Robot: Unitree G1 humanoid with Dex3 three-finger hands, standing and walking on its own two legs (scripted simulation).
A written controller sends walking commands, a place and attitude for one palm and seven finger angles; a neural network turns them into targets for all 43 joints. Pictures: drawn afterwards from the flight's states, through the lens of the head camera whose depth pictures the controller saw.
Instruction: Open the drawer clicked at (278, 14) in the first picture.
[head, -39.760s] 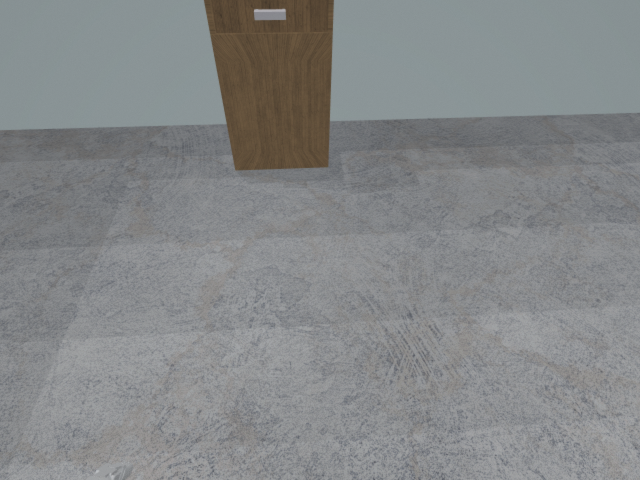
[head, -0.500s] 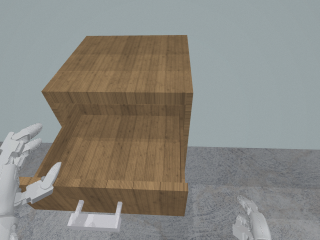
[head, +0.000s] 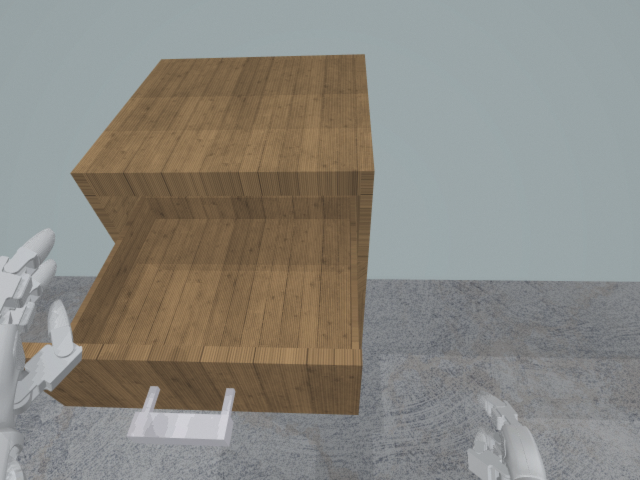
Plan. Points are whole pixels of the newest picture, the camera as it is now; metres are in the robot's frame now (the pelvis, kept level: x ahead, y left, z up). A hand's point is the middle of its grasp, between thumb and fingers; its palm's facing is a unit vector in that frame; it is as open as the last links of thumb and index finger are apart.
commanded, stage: step back with the hand held close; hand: left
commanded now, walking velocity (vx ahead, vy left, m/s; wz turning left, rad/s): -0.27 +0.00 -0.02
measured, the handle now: (186, 411) +0.20 +0.20 -0.02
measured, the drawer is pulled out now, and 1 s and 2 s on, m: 0.29 0.29 0.29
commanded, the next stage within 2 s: stop stepping back and stand still in 1.14 s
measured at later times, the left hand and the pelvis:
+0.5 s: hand (23, 413) +0.14 +0.26 +0.15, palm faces +0.33 -0.81 -0.49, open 7.4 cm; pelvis -0.05 +0.02 -0.01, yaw -1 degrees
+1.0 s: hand (23, 475) +0.09 +0.23 +0.16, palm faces +0.26 -0.85 -0.46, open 7.4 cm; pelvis -0.13 +0.01 -0.01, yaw -4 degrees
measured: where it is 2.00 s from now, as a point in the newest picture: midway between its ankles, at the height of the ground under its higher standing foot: outside the picture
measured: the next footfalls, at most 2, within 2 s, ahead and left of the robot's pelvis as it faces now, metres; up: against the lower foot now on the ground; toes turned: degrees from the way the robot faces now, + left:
right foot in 1.02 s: -0.19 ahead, -0.11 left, +0.00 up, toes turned -4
left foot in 1.34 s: -0.27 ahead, +0.09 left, +0.00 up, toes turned +3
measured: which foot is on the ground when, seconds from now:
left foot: down 0.00-1.00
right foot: down 0.00-0.72, up 0.74-1.00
